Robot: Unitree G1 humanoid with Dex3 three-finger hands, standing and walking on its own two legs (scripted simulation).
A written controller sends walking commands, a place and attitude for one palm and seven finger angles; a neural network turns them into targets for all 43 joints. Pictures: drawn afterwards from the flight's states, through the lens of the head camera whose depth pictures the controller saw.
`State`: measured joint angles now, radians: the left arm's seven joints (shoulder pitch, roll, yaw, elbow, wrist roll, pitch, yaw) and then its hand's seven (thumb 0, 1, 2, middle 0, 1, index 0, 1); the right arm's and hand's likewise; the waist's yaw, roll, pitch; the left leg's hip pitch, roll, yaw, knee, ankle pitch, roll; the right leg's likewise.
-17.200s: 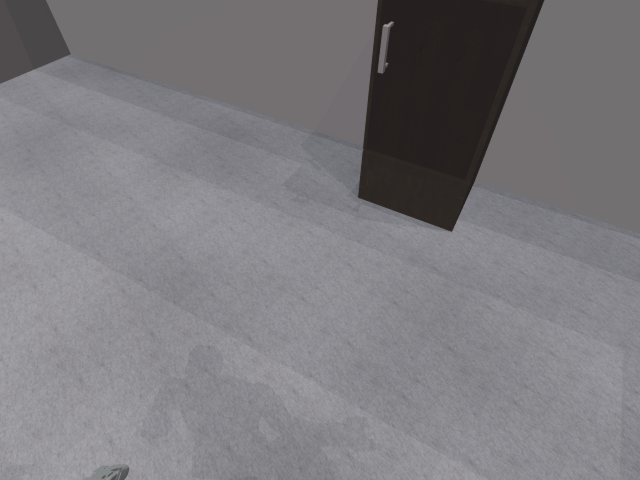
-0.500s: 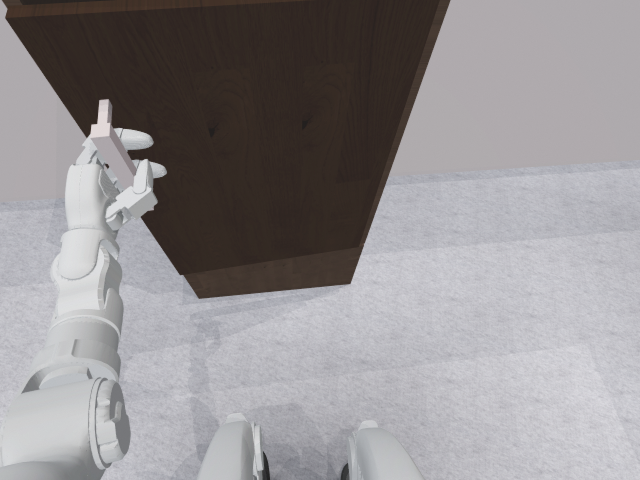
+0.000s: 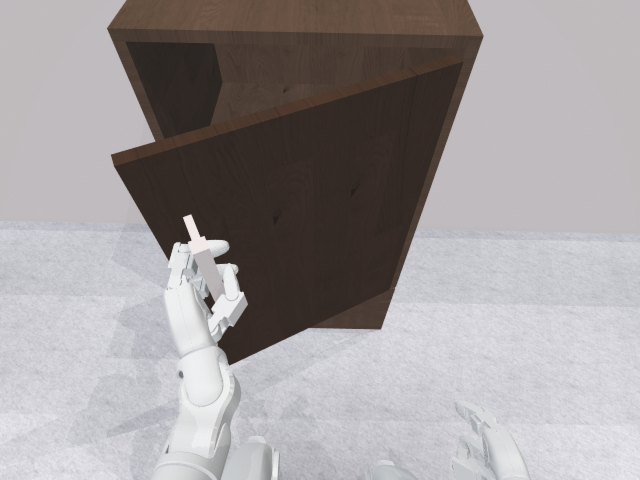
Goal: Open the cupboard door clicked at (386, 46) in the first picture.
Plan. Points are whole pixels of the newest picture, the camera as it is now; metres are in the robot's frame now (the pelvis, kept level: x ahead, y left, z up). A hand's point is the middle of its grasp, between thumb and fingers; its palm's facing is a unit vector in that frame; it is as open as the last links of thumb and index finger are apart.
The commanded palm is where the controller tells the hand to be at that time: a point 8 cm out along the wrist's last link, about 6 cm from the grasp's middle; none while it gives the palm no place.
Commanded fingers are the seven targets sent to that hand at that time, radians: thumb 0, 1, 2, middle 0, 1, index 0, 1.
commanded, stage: pull the door open along its arc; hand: left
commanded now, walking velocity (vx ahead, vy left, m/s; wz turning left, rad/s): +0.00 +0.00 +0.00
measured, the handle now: (208, 266) +0.37 +0.17 +0.04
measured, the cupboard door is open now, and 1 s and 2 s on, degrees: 28 41 44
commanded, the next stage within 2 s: open thumb and fingers to let go in 0.32 s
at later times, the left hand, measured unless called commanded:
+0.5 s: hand (283, 350) +0.26 +0.06 +0.04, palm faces +0.37 -0.93 -0.01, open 5.7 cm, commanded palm +0.22 +0.10 +0.04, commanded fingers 0.00 0.55 0.75 -0.38 -1.31 -0.38 -1.31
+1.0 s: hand (273, 349) +0.26 +0.07 +0.04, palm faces +0.37 -0.93 -0.02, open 13.1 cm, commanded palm +0.21 +0.11 +0.04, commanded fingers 0.00 -0.50 0.30 -0.23 -0.80 -0.23 -0.80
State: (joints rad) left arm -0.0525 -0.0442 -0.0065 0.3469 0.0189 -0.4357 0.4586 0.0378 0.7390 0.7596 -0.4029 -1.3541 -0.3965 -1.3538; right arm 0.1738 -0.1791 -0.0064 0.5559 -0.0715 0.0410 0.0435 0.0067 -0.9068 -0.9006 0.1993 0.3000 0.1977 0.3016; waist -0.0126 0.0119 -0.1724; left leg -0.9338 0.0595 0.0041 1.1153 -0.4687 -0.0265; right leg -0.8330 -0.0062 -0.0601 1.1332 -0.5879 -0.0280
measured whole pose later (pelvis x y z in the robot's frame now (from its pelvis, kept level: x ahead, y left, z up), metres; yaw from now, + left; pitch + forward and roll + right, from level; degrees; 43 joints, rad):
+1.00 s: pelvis +0.01 -0.02 +0.00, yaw +2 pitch +15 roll +0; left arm 0.28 -0.08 -0.24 0.09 0.09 -0.35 0.51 0.00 -0.36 0.36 -0.30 -1.15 -0.34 -1.15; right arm 0.21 -0.19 0.00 0.54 -0.08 -0.04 0.01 0.01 -0.91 -0.90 0.20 0.30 0.20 0.30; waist 0.00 0.03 -0.19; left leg -0.90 0.04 -0.04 1.10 -0.47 -0.05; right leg -0.79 -0.02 -0.10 1.14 -0.62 -0.05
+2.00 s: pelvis -0.01 +0.01 -0.02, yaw +0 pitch +15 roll -1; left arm 0.48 0.07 -0.25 -0.14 -0.01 -0.40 0.10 -0.01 -0.50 0.30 -0.18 -0.32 -0.20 -0.33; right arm 0.25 -0.19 0.02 0.38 -0.02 -0.01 0.02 0.01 -0.90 -0.90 0.20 0.30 0.20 0.30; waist -0.01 0.04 -0.17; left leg -0.98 0.04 -0.01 1.21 -0.50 -0.01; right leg -0.86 -0.02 -0.06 1.21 -0.62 -0.01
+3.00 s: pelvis -0.01 +0.01 +0.01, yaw +1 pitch +11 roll -3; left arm 0.66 0.21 0.04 -0.35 -0.24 -0.29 -0.15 -0.01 -0.49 0.30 -0.15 -0.30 -0.15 -0.30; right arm 0.28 -0.19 0.01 0.40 0.03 -0.03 -0.07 0.01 -0.90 -0.90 0.20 0.30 0.20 0.30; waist 0.01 0.06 -0.17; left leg -0.85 0.05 -0.03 1.12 -0.47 -0.01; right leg -0.71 0.00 -0.09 1.09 -0.57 -0.01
